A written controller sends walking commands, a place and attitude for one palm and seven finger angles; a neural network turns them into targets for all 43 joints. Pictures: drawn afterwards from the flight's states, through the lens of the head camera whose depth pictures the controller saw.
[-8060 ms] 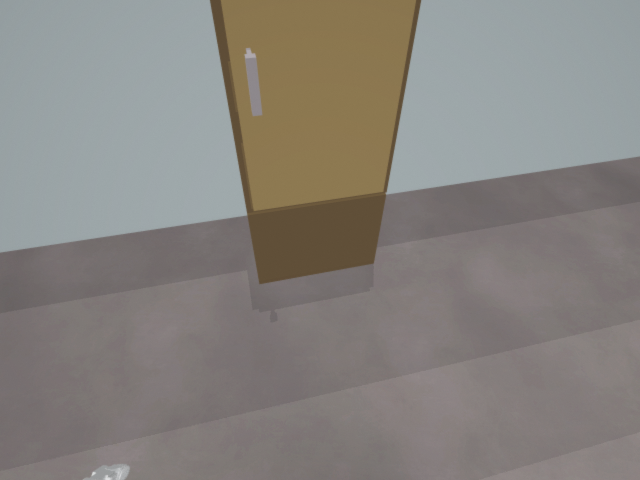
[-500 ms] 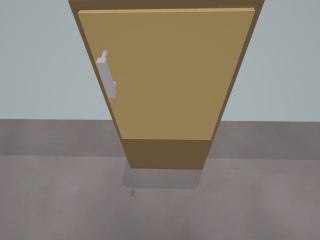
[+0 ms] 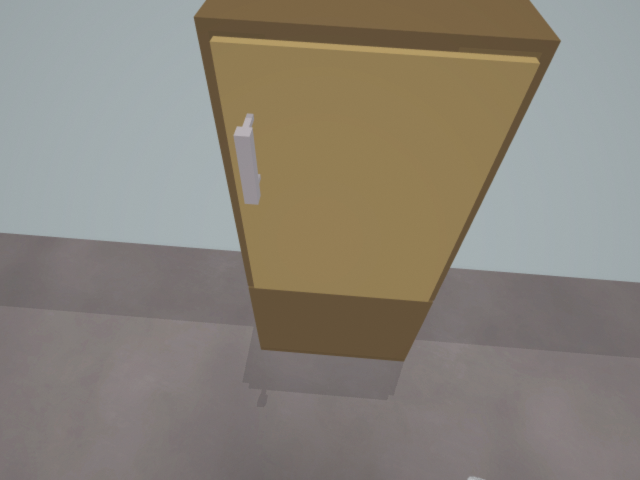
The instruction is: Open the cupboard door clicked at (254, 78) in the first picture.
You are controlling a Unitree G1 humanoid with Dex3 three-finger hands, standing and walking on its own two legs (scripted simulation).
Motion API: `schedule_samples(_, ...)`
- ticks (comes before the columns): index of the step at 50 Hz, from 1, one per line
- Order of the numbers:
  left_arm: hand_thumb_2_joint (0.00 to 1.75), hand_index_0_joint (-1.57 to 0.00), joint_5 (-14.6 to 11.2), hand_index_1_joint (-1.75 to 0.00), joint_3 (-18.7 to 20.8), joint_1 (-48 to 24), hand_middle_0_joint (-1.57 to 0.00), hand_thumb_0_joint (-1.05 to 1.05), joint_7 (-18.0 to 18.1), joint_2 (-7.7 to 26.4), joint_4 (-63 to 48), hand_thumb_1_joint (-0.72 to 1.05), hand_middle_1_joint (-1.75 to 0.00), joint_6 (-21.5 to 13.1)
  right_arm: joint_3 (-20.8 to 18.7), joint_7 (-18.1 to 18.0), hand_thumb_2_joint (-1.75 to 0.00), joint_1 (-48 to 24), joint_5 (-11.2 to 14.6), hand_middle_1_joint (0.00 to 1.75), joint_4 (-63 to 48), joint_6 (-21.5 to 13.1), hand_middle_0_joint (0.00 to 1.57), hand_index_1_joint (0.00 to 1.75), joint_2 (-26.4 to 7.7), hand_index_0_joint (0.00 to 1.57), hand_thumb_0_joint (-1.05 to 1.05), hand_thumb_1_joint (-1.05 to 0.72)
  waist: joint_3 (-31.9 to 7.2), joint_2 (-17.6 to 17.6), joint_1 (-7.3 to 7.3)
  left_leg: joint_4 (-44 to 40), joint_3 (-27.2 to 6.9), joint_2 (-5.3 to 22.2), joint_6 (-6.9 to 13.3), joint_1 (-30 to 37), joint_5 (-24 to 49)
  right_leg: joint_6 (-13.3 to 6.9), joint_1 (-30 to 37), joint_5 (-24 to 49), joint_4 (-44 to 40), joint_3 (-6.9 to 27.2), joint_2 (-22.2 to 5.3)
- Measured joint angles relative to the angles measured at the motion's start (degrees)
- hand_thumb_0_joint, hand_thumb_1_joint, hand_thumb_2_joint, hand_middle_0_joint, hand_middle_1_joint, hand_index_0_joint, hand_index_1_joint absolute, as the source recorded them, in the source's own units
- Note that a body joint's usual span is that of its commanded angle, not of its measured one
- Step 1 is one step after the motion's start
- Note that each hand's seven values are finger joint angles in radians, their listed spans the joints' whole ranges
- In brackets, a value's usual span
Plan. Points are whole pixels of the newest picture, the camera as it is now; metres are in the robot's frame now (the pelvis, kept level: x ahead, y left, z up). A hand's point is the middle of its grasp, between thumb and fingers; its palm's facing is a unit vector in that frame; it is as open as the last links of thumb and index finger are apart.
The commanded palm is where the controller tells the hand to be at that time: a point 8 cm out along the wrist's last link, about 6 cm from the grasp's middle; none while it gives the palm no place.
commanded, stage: come to a stop and stand still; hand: left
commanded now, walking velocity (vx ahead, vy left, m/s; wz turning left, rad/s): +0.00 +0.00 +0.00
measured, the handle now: (250, 159) +0.55 +0.17 +0.08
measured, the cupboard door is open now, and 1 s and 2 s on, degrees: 0 0 0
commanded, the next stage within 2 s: look again from close up in 0.32 s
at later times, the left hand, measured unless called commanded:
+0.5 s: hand out of the picture +0.04 +0.20 -0.15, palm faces -0.02 -0.97 -0.24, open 7.3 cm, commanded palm none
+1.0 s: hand out of the picture +0.05 +0.15 -0.15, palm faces -0.01 -0.98 -0.22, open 7.3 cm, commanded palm +0.14 +0.20 -0.05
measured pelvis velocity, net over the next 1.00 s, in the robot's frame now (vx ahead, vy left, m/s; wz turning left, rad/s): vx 0.04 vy -0.02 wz -0.01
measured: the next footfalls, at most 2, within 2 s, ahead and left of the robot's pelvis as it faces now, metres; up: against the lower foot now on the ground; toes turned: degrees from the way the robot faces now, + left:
none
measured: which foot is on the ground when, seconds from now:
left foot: down 0.00-1.00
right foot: down 0.00-1.00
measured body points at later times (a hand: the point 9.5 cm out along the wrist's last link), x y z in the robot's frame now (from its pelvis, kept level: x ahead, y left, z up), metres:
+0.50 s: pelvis +0.01 +0.01 +0.02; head +0.02 +0.00 +0.47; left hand +0.04 +0.25 -0.13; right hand +0.01 -0.21 -0.15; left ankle +0.02 +0.09 -0.72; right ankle +0.01 -0.11 -0.72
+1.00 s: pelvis +0.04 -0.02 +0.02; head +0.07 -0.03 +0.47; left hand +0.05 +0.21 -0.14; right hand +0.06 -0.25 -0.15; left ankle +0.03 +0.09 -0.72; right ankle +0.01 -0.11 -0.72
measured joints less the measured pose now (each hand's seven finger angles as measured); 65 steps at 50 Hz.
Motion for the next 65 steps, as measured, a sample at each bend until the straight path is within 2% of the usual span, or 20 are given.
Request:
schedule_samples(4, 0.90, -0.20, 0.03, -0.30, -0.19, 0.77, -0.20, 0.00, -0.33, 0.57, 0.51, 0.91, -0.30, 1.08, 0.44, 0.44, -0.90, 2.95, -0.20, 0.30, -1.03, -1.35, 0.20, 0.30, 0.84, 0.20, 0.00, -0.91, -1.60, 0.08, -1.14, -2.30, 0.78, -1.46, 2.15, 1.48, 1.31, 0.16, 0.38, -3.12, 0.36, 1.18, -0.92)
schedule_samples(7, 0.90, -0.20, -0.02, -0.30, -0.06, 0.21, -0.20, 0.00, -0.36, 0.80, 0.06, 0.91, -0.30, 1.38, 0.25, -0.36, -0.90, 4.98, -0.20, 0.30, -1.09, -1.85, 0.20, 0.30, 0.59, 0.20, 0.00, -0.92, -2.14, 1.00, -1.26, -4.66, 1.61, -2.26, 3.12, 2.18, 2.46, -0.53, -0.11, -5.85, 0.61, 2.53, -0.90)
schedule_samples(9, 0.90, -0.20, 0.01, -0.30, 0.13, -0.55, -0.20, 0.00, -0.50, 1.00, -0.17, 0.91, -0.30, 1.09, 0.24, -0.65, -0.90, 5.63, -0.32, 0.30, -0.63, -1.89, 0.20, 0.30, -0.11, 0.20, -0.01, -0.93, -1.89, 1.44, -1.33, -6.04, 2.05, -2.86, 3.41, 2.43, 3.40, -0.45, -0.03, -2.60, -0.96, 3.45, -1.03)
schedule_samples(12, 0.90, -0.20, -0.06, -0.30, 0.20, -1.48, -0.20, 0.00, -0.60, 1.04, -0.23, 0.91, -0.30, 0.70, 0.29, -0.68, -0.90, 6.48, -0.39, 0.30, 0.85, -1.70, 0.20, 0.30, -1.05, 0.20, -0.01, -0.93, -1.57, 2.34, -1.37, -7.89, 2.16, -3.24, 3.48, 3.02, 4.50, 1.02, 0.69, 1.24, -3.48, 3.86, -1.23)
schedule_samples(15, 0.90, -0.20, -0.14, -0.30, 0.04, -1.79, -0.20, 0.00, -0.70, 1.07, -0.06, 0.91, -0.30, 0.55, 0.46, -0.51, -0.90, 7.48, -0.43, 0.30, 2.22, -1.69, 0.20, 0.30, -1.37, 0.20, 0.00, -0.93, -1.79, 2.75, -1.67, -10.20, 2.18, -3.40, 3.38, 3.81, 5.66, 1.51, 1.32, 1.75, -5.42, 3.89, -1.27)
schedule_samples(24, 0.90, -0.20, -0.37, -0.30, -0.74, -2.07, -0.20, 0.00, -0.81, 0.25, 1.60, 0.91, -0.30, 0.48, 1.30, -0.29, -0.90, 9.35, -0.40, 0.30, 5.85, -2.10, 0.20, 0.30, -0.62, 0.20, 0.00, -0.91, -1.93, 1.90, -2.53, -13.85, 1.93, -3.28, 2.57, 5.52, 7.06, 1.16, 2.53, 2.51, -8.01, 3.70, -0.94)
schedule_samples(35, 0.90, -0.20, -0.70, -0.30, -1.16, -1.51, -0.20, 0.01, -0.53, -0.57, 4.45, 0.93, -0.30, -0.26, 2.03, -0.71, -0.90, 8.63, -0.04, 0.30, 8.92, -3.08, 0.20, 0.30, 0.74, 0.20, 0.01, -0.91, -1.60, 0.72, -2.29, -14.41, 1.29, -2.03, 0.92, 7.37, 5.92, -0.15, 4.70, 1.47, -9.23, 3.13, 0.39)
schedule_samples(50, 0.90, -0.20, -0.61, -0.30, -1.11, -1.62, -0.20, 0.00, 0.06, -0.77, 5.72, 0.92, -0.30, -1.11, 1.94, -1.20, -0.90, 6.00, 0.21, 0.30, 9.99, -2.97, 0.20, 0.30, 0.02, 0.20, 0.01, -0.92, -1.29, 0.79, -1.87, -13.35, 0.28, -0.23, -1.01, 8.52, 4.03, -1.66, 7.03, 0.06, -10.30, 2.20, 2.16)
schedule_samples(51, 0.90, -0.20, -2.93, -0.30, -0.27, 1.25, -0.20, 0.01, 0.45, -0.60, -3.12, 0.93, -0.30, 2.29, 2.14, -1.40, -0.90, 6.78, 1.00, 0.30, 7.54, -3.28, 0.20, 0.30, -0.22, 0.20, 0.01, -0.92, -1.17, 0.81, -2.03, -12.45, 0.08, 0.00, -1.10, 7.89, 3.46, -1.74, 6.58, -0.09, -9.83, 2.00, 2.36)
schedule_samples(52, 0.90, -0.20, -4.60, -0.31, 0.79, 4.61, -0.20, 0.02, 0.84, -0.13, -13.78, 0.94, -0.31, 3.13, 2.39, -2.26, -0.90, 8.10, 1.51, 0.30, 4.91, -5.45, 0.20, 0.30, -0.40, 0.20, 0.01, -0.92, -1.12, 0.43, -1.67, -12.34, 0.12, -0.17, -1.09, 7.88, 3.22, -1.89, 6.18, -0.54, -8.94, 2.04, 2.19)
schedule_samples(53, 0.90, -0.20, -5.90, -0.31, 1.24, 6.99, -0.20, 0.02, 1.74, 0.37, -22.74, 0.94, -0.31, 1.51, 2.36, -3.15, -0.90, 9.31, 1.82, 0.30, 2.91, -8.18, 0.20, 0.30, -0.74, 0.20, 0.01, -0.92, -1.51, 0.35, -1.30, -12.14, -0.08, -0.39, -1.11, 7.71, 3.11, -2.03, 5.87, -1.10, -8.15, 1.84, 1.96)
schedule_samples(55, 0.89, -0.20, -8.34, -0.32, 1.42, 8.35, -0.20, 0.03, 3.63, 0.74, -35.31, 0.93, -0.32, -1.15, 1.75, -4.01, -0.90, 10.20, 2.70, 0.30, -0.15, -11.77, 0.20, 0.30, -1.96, 0.20, 0.01, -0.91, -3.05, 1.17, -1.59, -10.88, -1.18, -0.83, -1.14, 6.60, 2.74, -2.03, 5.29, -2.15, -6.89, 0.72, 1.46)
schedule_samples(56, 0.89, -0.20, -9.40, -0.32, 1.90, 7.67, -0.20, 0.03, 3.60, 0.59, -39.86, 0.92, -0.32, -2.37, 1.39, -4.11, -0.90, 9.88, 2.81, 0.30, -1.78, -12.78, 0.20, 0.30, -2.74, 0.20, 0.01, -0.91, -3.77, 1.77, -2.04, -9.74, -1.83, -0.99, -1.12, 5.59, 2.40, -1.98, 4.69, -2.62, -6.09, 0.06, 1.24)
schedule_samples(58, 0.88, -0.20, -10.54, -0.34, 3.70, 4.52, -0.20, 0.02, 1.95, 0.36, -44.71, 0.89, -0.34, -7.26, 0.66, -4.11, -0.90, 8.02, 2.32, 0.30, -4.92, -14.08, 0.20, 0.30, -4.11, 0.20, 0.01, -0.91, -5.59, 2.57, -3.11, -6.49, -2.71, -1.11, -1.14, 2.06, 1.41, -1.99, 1.68, -3.75, -3.25, -0.88, 0.95)
schedule_samples(61, 0.86, -0.20, -12.74, -0.37, 7.23, -0.19, -0.20, 0.01, -4.15, 0.55, -45.67, 0.83, -0.37, -17.35, -0.33, -3.08, -0.90, 3.97, 1.54, 0.30, -9.64, -14.81, 0.20, 0.30, -4.83, 0.20, 0.01, -0.91, -8.48, 1.63, -3.65, -0.58, -2.34, -0.79, -1.55, -5.28, -0.45, -2.39, -6.25, -6.00, 3.60, -0.56, 0.82)
schedule_samples(63, 0.84, -0.21, -14.58, -0.40, 8.75, -0.73, -0.21, 0.01, -10.47, 0.79, -45.55, 0.79, -0.39, -23.69, -1.02, -1.86, -0.90, 1.69, 1.46, 0.30, -12.84, -15.03, 0.20, 0.30, -4.75, 0.20, 0.01, -0.91, -9.53, -0.12, -3.38, 3.36, -1.86, -0.37, -2.01, -9.73, -1.88, -2.80, -11.28, -7.50, 8.24, 0.05, 1.01)
schedule_samples(65, 0.82, -0.21, -15.83, -0.42, 9.55, 0.70, -0.21, 0.00, -17.50, 1.00, -44.51, 0.74, -0.42, -28.32, -1.50, -0.70, -0.90, 0.11, 1.68, 0.30, -16.05, -15.13, 0.20, 0.30, -5.06, 0.20, 0.01, -0.91, -9.65, -1.64, -2.99, 6.95, -2.10, -0.15, -2.25, -13.10, -3.14, -3.21, -14.88, -8.79, 12.04, 0.34, 1.23)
